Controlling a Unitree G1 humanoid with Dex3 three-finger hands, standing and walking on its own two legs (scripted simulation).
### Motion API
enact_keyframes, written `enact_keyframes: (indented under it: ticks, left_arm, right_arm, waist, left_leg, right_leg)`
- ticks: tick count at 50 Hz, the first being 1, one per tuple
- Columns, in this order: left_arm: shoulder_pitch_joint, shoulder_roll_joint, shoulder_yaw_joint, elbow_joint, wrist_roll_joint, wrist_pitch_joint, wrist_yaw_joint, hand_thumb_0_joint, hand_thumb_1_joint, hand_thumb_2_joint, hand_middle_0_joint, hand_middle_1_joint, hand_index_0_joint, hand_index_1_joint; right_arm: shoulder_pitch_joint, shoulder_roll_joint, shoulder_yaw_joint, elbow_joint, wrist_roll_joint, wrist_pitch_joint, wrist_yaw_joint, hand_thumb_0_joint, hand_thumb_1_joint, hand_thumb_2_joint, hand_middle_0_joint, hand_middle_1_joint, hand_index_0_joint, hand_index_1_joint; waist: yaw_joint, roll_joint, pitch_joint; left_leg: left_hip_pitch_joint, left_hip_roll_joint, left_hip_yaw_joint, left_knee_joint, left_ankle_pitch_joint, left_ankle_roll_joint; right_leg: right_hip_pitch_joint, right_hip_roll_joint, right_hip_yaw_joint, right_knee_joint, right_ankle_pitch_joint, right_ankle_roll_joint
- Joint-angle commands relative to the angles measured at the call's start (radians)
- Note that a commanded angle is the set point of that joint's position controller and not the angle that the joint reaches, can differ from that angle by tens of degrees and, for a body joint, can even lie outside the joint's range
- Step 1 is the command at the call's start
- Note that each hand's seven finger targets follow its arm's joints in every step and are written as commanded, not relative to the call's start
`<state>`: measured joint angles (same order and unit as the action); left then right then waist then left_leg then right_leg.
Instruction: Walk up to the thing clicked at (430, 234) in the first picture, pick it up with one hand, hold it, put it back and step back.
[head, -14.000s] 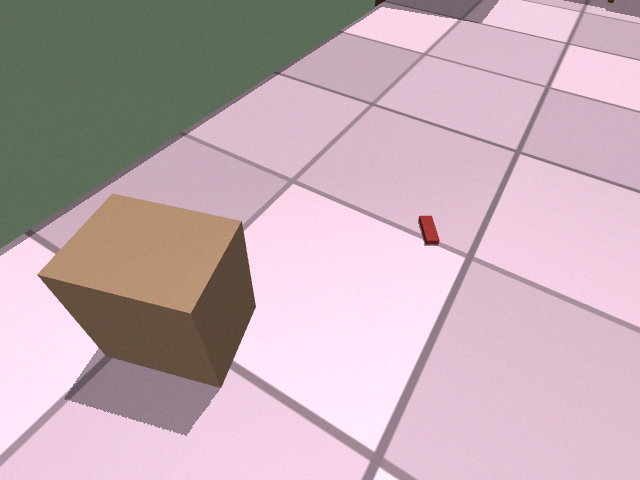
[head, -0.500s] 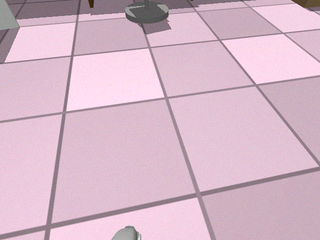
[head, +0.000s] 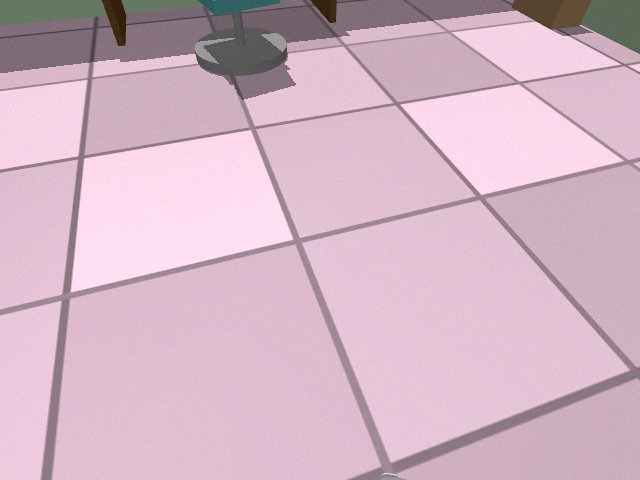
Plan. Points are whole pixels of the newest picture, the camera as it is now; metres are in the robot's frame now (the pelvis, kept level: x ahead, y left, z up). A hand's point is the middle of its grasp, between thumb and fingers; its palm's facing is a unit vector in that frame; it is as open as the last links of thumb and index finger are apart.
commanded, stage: walk up
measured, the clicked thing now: out of the picture -0.86 +0.57 -0.75
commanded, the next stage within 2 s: none
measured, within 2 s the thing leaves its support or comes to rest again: neither
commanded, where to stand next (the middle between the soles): +0.52 +0.04 m, yaw +1 degrees
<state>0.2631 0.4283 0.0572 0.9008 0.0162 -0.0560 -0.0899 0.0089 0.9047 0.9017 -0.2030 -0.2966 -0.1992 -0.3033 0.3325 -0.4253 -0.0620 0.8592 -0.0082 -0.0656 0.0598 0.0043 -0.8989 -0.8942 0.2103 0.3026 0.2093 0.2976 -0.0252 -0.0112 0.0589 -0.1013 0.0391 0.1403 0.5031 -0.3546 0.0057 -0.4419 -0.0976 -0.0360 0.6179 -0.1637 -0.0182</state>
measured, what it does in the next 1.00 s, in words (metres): walks ahead, turning left: right foot, then left foot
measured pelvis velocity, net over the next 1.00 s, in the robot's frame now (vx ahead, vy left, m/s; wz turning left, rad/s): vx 0.42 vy -0.01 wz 0.38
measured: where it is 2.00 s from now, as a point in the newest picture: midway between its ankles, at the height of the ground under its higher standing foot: (340, 385)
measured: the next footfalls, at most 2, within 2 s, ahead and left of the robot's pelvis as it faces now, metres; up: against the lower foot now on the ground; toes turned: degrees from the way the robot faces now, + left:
right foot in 0.04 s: +0.16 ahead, -0.14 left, +0.00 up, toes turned -5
left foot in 0.44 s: +0.30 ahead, +0.14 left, +0.00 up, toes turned +9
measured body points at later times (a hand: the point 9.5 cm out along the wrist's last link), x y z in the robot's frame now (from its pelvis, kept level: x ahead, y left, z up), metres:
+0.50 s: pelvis +0.19 +0.03 -0.01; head +0.19 +0.05 +0.44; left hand +0.21 +0.36 -0.13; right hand +0.28 -0.30 -0.11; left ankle +0.26 +0.14 -0.73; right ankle +0.13 -0.12 -0.70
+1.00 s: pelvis +0.42 -0.01 +0.00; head +0.43 -0.01 +0.45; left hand +0.42 +0.33 -0.09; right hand +0.56 -0.30 -0.12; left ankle +0.28 +0.10 -0.68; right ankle +0.50 -0.09 -0.73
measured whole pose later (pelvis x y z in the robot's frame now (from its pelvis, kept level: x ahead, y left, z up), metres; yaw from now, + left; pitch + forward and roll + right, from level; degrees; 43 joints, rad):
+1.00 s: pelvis +0.42 -0.01 +0.00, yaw +22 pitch +0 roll +1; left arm 0.16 0.39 0.06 0.82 0.04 -0.02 -0.09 0.01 0.91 0.90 -0.20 -0.30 -0.20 -0.30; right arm 0.35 -0.41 -0.05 0.94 -0.02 -0.01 -0.01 0.01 -0.90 -0.89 0.21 0.30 0.21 0.30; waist 0.02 0.00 0.02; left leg -0.27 -0.02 -0.09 0.88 -0.47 0.04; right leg -0.32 -0.02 -0.02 0.52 -0.20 -0.01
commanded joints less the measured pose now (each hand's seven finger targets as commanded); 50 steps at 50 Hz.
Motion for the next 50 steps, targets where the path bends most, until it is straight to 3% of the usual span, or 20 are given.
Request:
enact_keyframes:
  ticks: [1,2,3,5,9,17,19,21,22,23,24,26,28,30,42,45,46,47,48,50]
  left_arm:
    - [0.142,0.235,0.085,-0.017,0.004,-0.046,0.036,0.0,0.9,0.9,-0.2,-0.3,-0.2,-0.3]
    - [0.237,0.32,0.109,-0.016,0.007,-0.056,0.051,0.0,0.9,0.9,-0.2,-0.3,-0.2,-0.3]
    - [0.235,0.37,0.109,-0.029,-0.006,-0.058,0.055,0.0,0.9,0.9,-0.2,-0.3,-0.2,-0.3]
    - [0.119,0.32,0.093,-0.062,-0.031,-0.052,0.062,0.0,0.9,0.9,-0.2,-0.3,-0.2,-0.3]
    - [0.03,0.257,0.068,-0.092,-0.016,-0.054,0.063,0.0,0.9,0.9,-0.2,-0.3,-0.2,-0.3]
    - [0.057,0.28,0.075,-0.113,-0.01,-0.052,0.055,0.0,0.9,0.9,-0.2,-0.3,-0.2,-0.3]
    - [0.009,0.29,0.071,-0.124,-0.008,-0.047,0.053,0.0,0.9,0.9,-0.2,-0.3,-0.2,-0.3]
    - [-0.129,0.226,0.064,-0.167,0.013,-0.014,0.043,0.0,0.9,0.9,-0.2,-0.3,-0.2,-0.3]
    - [-0.07,0.172,0.043,-0.166,0.016,-0.003,0.041,0.0,0.9,0.9,-0.2,-0.3,-0.2,-0.3]
    - [-0.082,0.098,0.021,-0.2,0.003,0.002,0.037,0.0,0.9,0.9,-0.2,-0.3,-0.2,-0.3]
    - [-0.123,0.164,0.026,-0.208,0.013,0.006,0.049,0.0,0.9,0.9,-0.2,-0.3,-0.2,-0.3]
    - [-0.094,0.206,0.028,-0.144,0.0,0.003,0.045,0.0,0.9,0.9,-0.2,-0.3,-0.2,-0.3]
    - [-0.076,0.205,0.034,-0.119,-0.002,0.012,0.039,0.0,0.9,0.9,-0.2,-0.3,-0.2,-0.3]
    - [-0.044,0.194,0.039,-0.107,-0.002,0.03,0.032,0.0,0.9,0.9,-0.2,-0.3,-0.2,-0.3]
    - [-0.236,0.134,0.046,-0.179,0.013,0.035,-0.004,0.0,0.9,0.9,-0.2,-0.3,-0.2,-0.3]
    - [-0.019,0.193,0.074,-0.123,0.023,0.015,0.015,0.0,0.9,0.9,-0.2,-0.3,-0.2,-0.3]
    - [0.084,0.285,0.096,-0.109,0.037,0.012,0.025,0.0,0.9,0.9,-0.2,-0.3,-0.2,-0.3]
    - [0.033,0.306,0.091,-0.121,0.034,0.02,0.027,0.0,0.9,0.9,-0.2,-0.3,-0.2,-0.3]
    - [0.032,0.303,0.09,-0.128,0.024,0.021,0.026,0.0,0.9,0.9,-0.2,-0.3,-0.2,-0.3]
    - [-0.016,0.193,0.058,-0.133,0.009,0.019,0.032,0.0,0.9,0.9,-0.2,-0.3,-0.2,-0.3]
  right_arm:
    - [-0.04,-0.185,-0.04,-0.105,0.0,-0.025,-0.015,0.0,-0.9,-0.9,0.2,0.3,0.2,0.3]
    - [-0.025,-0.117,-0.018,-0.124,0.003,-0.028,-0.014,0.0,-0.9,-0.9,0.2,0.3,0.2,0.3]
    - [-0.038,-0.169,-0.028,-0.119,0.006,-0.02,-0.021,0.0,-0.9,-0.9,0.2,0.3,0.2,0.3]
    - [-0.038,-0.221,-0.043,-0.074,0.013,-0.008,-0.031,0.0,-0.9,-0.9,0.2,0.3,0.2,0.3]
    - [0.027,-0.199,-0.049,-0.019,0.006,0.004,-0.008,0.0,-0.9,-0.9,0.2,0.3,0.2,0.3]
    - [-0.106,-0.165,-0.058,-0.05,-0.013,-0.006,0.017,0.0,-0.9,-0.9,0.2,0.3,0.2,0.3]
    - [-0.071,-0.168,-0.063,-0.039,-0.012,-0.013,0.017,0.0,-0.9,-0.9,0.2,0.3,0.2,0.3]
    - [0.083,-0.179,-0.068,0.017,-0.001,0.021,0.026,0.0,-0.9,-0.9,0.2,0.3,0.2,0.3]
    - [0.165,-0.227,-0.087,0.038,-0.003,0.02,0.008,0.0,-0.9,-0.9,0.2,0.3,0.2,0.3]
    - [0.193,-0.33,-0.104,0.016,-0.016,0.014,-0.009,0.0,-0.9,-0.9,0.2,0.3,0.2,0.3]
    - [0.131,-0.355,-0.105,-0.012,0.004,0.014,-0.012,0.0,-0.9,-0.9,0.2,0.3,0.2,0.3]
    - [0.041,-0.278,-0.072,-0.024,0.011,0.015,-0.023,0.0,-0.9,-0.9,0.2,0.3,0.2,0.3]
    - [-0.002,-0.238,-0.049,-0.025,0.011,0.01,-0.033,0.0,-0.9,-0.9,0.2,0.3,0.2,0.3]
    - [-0.045,-0.232,-0.042,-0.033,0.013,0.004,-0.033,0.0,-0.9,-0.9,0.2,0.3,0.2,0.3]
    - [0.033,-0.262,-0.068,-0.03,-0.02,0.005,-0.055,0.0,-0.9,-0.9,0.2,0.3,0.2,0.3]
    - [0.013,-0.173,-0.037,-0.047,-0.013,0.005,-0.07,0.0,-0.9,-0.9,0.2,0.3,0.2,0.3]
    - [0.041,-0.075,-0.009,-0.065,-0.01,0.006,-0.074,0.0,-0.9,-0.9,0.2,0.3,0.2,0.3]
    - [0.035,-0.132,-0.016,-0.052,-0.011,0.011,-0.086,0.0,-0.9,-0.9,0.2,0.3,0.2,0.3]
    - [-0.013,-0.169,-0.024,-0.054,-0.015,0.012,-0.085,0.0,-0.9,-0.9,0.2,0.3,0.2,0.3]
    - [0.0,-0.175,-0.022,-0.024,-0.003,0.004,-0.054,0.0,-0.9,-0.9,0.2,0.3,0.2,0.3]
  waist:
    - [0.111,-0.068,-0.082]
    - [0.15,-0.306,-0.124]
    - [0.145,-0.256,-0.093]
    - [0.098,-0.085,-0.037]
    - [0.033,-0.155,-0.009]
    - [0.068,-0.121,0.002]
    - [0.02,-0.116,-0.007]
    - [-0.057,-0.056,-0.121]
    - [-0.091,0.148,-0.176]
    - [-0.095,0.406,-0.138]
    - [-0.064,0.324,-0.061]
    - [-0.008,0.104,-0.01]
    - [0.026,0.092,-0.017]
    - [0.052,0.143,-0.034]
    - [0.017,0.126,0.031]
    - [0.146,-0.034,-0.088]
    - [0.174,-0.312,-0.198]
    - [0.152,-0.302,-0.175]
    - [0.152,-0.239,-0.123]
    - [0.094,-0.143,-0.069]
  left_leg:
    - [-0.309,0.125,-0.077,0.174,0.1,0.124]
    - [-0.449,0.011,-0.003,0.508,-0.007,0.068]
    - [-0.595,-0.062,-0.081,0.633,-0.176,0.035]
    - [-0.576,0.033,-0.213,0.683,-0.089,0.033]
    - [-0.43,0.063,-0.172,0.493,0.025,0.013]
    - [-0.334,0.054,-0.1,0.144,0.148,-0.008]
    - [-0.208,0.046,-0.083,0.095,0.165,0.007]
    - [0.004,-0.023,0.006,0.071,0.136,0.036]
    - [0.191,-0.016,-0.126,-0.034,-0.04,0.084]
    - [0.255,0.242,-0.682,-0.252,-0.247,0.197]
    - [0.174,0.381,-0.971,-0.365,-0.271,0.328]
    - [0.1,0.298,-0.717,-0.31,-0.194,0.287]
    - [-0.015,0.205,-0.576,-0.335,-0.114,0.205]
    - [-0.08,0.156,-0.498,-0.343,-0.083,0.189]
    - [-0.105,0.166,-0.523,-0.241,0.041,0.2]
    - [-0.299,0.025,-0.393,0.097,0.113,0.105]
    - [-0.47,-0.095,-0.211,0.416,-0.176,0.067]
    - [-0.59,-0.11,-0.13,0.489,-0.21,0.043]
    - [-0.576,-0.049,-0.187,0.581,-0.173,0.044]
    - [-0.526,-0.004,-0.206,0.565,-0.043,0.043]
  right_leg:
    - [0.455,0.051,-0.002,-0.104,-0.111,-0.034]
    - [0.54,-0.172,0.348,-0.262,-0.293,-0.106]
    - [0.546,-0.336,0.7,-0.402,-0.31,-0.228]
    - [0.428,-0.304,0.536,-0.361,-0.2,-0.252]
    - [0.238,-0.17,0.216,-0.369,-0.098,-0.195]
    - [0.209,-0.168,0.129,-0.341,-0.232,-0.197]
    - [0.138,-0.185,0.126,-0.299,-0.221,-0.181]
    - [0.106,-0.132,-0.019,-0.078,-0.218,-0.113]
    - [-0.019,-0.049,-0.076,0.244,-0.186,-0.075]
    - [-0.301,0.118,-0.106,0.531,-0.37,0.006]
    - [-0.365,0.097,0.028,0.564,-0.484,-0.016]
    - [-0.308,0.024,0.107,0.521,-0.347,-0.01]
    - [-0.157,0.012,0.106,0.377,-0.218,0.002]
    - [-0.064,0.04,0.071,0.32,-0.147,0.024]
    - [0.02,0.07,0.079,-0.067,-0.099,0.033]
    - [0.45,0.011,0.199,-0.287,-0.083,-0.028]
    - [0.636,-0.241,0.462,-0.366,-0.317,-0.07]
    - [0.618,-0.333,0.628,-0.457,-0.433,-0.138]
    - [0.544,-0.337,0.648,-0.455,-0.336,-0.153]
    - [0.496,-0.209,0.371,-0.385,-0.008,-0.142]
